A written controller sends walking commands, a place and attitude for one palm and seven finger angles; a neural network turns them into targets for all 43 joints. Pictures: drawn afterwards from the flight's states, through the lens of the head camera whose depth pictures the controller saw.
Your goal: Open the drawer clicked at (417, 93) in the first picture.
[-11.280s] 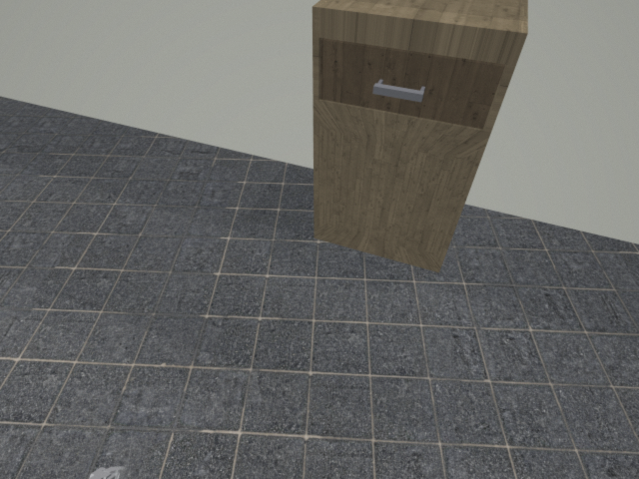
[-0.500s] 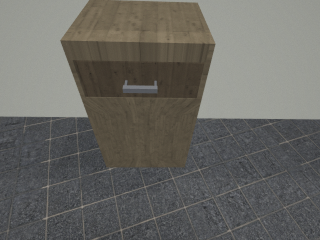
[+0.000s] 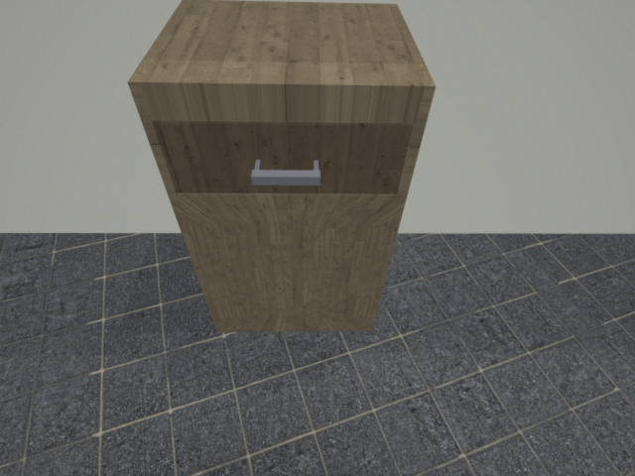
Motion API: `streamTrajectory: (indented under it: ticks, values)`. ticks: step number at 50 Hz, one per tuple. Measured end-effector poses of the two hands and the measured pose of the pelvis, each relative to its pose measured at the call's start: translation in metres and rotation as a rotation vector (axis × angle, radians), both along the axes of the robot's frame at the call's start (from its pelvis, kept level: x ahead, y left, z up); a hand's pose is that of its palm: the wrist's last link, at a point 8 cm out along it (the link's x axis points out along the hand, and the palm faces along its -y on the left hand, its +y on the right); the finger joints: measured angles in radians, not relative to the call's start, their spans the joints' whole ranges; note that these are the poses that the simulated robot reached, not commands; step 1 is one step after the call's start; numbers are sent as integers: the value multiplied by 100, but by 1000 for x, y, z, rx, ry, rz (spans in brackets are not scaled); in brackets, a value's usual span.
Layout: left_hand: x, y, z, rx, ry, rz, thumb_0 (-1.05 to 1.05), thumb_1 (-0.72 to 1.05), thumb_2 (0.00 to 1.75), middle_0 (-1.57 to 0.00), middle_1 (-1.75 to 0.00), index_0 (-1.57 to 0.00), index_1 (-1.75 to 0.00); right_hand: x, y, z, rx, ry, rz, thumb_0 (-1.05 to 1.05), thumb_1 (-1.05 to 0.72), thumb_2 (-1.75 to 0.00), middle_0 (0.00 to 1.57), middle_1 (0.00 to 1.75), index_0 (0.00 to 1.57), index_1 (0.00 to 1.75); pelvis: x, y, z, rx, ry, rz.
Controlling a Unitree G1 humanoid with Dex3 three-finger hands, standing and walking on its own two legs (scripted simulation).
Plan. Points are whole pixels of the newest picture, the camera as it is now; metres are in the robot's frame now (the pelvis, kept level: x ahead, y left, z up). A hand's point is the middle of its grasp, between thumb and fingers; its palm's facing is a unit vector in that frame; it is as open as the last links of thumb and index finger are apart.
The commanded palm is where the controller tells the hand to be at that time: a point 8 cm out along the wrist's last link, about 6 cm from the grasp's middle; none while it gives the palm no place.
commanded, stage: shuffle to correct the standing spot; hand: left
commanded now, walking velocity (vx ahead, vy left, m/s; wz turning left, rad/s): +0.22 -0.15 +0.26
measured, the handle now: (286, 171) +0.68 +0.11 -0.03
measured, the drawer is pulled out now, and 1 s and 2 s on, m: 0.00 0.00 0.00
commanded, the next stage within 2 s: come to a stop and stand still in 0.80 s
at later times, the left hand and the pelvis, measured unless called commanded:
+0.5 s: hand out of the picture -0.04 +0.13 -0.19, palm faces +0.11 -0.99 -0.11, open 7.4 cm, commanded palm none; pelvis +0.08 +0.00 -0.03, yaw +3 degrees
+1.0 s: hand (271, 425) +0.23 +0.09 -0.18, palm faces +0.15 -0.97 -0.19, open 7.3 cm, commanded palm none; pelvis +0.21 -0.09 -0.01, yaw +7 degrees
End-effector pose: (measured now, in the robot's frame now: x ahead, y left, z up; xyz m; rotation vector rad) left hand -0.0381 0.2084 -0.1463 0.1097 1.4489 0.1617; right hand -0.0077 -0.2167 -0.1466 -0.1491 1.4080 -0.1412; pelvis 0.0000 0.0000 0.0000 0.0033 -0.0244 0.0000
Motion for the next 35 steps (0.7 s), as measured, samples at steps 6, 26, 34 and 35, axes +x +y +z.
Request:
streamTrajectory:
  ticks: [6, 26, 34, 35]
  values:
    - [0, 4, -3, -1, 16, 3, 0, 91, 90, -20, -29, -19, -30, 0, 4, -3, 6, 11, -13, 1, -91, -90, 20, 30, 20, 30, 6, 1, -3, 8, 16, 7]
    - [3, -28, -18, -82, 238, 93, 0, 91, 90, -20, -29, -19, -30, 127, -16, -14, -53, -102, 38, 1, -91, -90, 20, 30, 20, 30, 89, -5, -25, 2, 10, 47]
    - [145, -22, -6, -23, -46, 62, 1, 92, 90, -20, -29, -19, -30, 146, -31, 2, -25, -29, 53, 0, -91, -90, 20, 30, 20, 30, 127, -29, -4, -14, 27, 80]
    - [159, -20, -4, -3, -63, 56, 2, 94, 90, -20, -29, -19, -30, 149, -36, 1, -19, -20, 47, 0, -91, -90, 20, 30, 20, 30, 133, -34, -4, -15, 28, 83]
